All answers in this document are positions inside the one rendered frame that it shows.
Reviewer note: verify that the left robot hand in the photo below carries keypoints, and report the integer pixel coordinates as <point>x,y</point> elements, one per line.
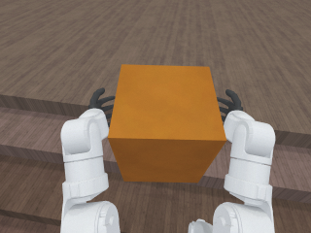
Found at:
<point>94,103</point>

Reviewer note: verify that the left robot forearm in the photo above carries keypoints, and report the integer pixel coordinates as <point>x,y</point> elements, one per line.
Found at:
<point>82,151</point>

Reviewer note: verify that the robot left upper arm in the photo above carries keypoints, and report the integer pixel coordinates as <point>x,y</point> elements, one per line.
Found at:
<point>92,217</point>

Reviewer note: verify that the carton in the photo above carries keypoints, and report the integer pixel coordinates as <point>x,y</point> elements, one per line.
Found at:
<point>166,124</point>

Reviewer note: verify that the right robot thigh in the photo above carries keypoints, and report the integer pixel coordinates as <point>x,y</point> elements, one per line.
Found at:
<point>200,227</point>

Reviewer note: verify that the right robot forearm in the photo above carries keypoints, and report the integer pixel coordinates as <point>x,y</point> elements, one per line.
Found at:
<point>252,151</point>

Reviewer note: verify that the robot right upper arm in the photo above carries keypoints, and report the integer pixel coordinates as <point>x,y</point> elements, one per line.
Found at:
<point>239,218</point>

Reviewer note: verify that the right robot hand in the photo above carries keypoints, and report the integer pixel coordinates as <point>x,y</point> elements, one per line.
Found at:
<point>235,106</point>

